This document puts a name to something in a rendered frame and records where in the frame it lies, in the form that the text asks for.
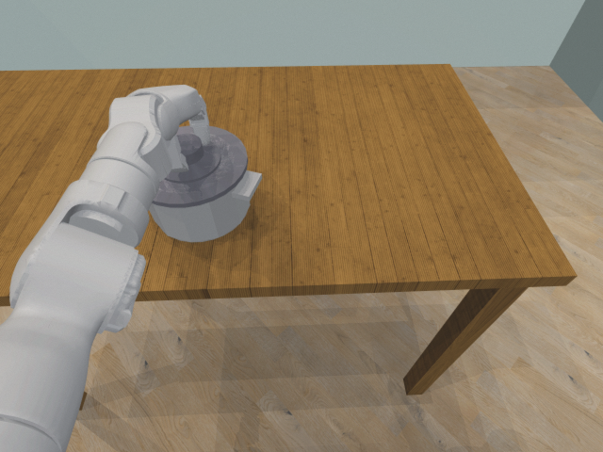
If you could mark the lid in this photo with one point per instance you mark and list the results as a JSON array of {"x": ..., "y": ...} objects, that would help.
[{"x": 221, "y": 168}]

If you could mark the knob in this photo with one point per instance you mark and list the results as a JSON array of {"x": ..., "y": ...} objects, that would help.
[{"x": 191, "y": 148}]

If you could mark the left robot upper arm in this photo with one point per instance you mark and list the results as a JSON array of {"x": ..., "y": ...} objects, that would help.
[{"x": 81, "y": 284}]

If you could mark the left robot hand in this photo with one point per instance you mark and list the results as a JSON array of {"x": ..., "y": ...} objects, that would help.
[{"x": 191, "y": 107}]

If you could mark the pot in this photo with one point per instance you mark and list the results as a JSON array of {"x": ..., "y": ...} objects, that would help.
[{"x": 210, "y": 220}]

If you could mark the robot left forearm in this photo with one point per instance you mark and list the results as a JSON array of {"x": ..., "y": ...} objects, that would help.
[{"x": 113, "y": 195}]

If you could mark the table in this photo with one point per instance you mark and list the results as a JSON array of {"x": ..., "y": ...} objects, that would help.
[{"x": 375, "y": 179}]

